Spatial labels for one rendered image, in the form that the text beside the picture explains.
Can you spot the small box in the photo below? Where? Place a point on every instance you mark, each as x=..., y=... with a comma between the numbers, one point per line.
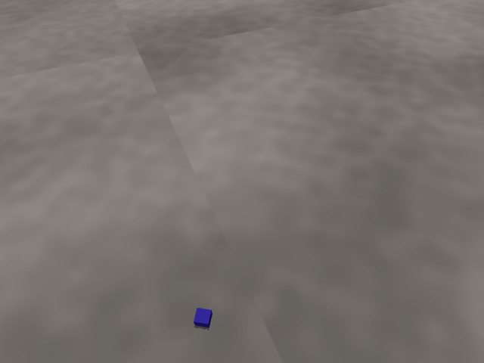
x=203, y=317

